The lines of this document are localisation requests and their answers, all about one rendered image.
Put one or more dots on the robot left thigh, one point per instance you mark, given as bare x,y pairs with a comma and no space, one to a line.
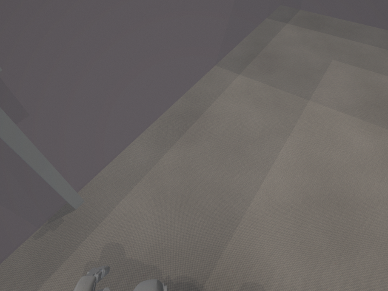
151,285

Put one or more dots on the panel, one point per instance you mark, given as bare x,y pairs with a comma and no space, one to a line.
19,143

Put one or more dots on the robot left hand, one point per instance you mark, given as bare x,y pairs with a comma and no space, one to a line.
88,282

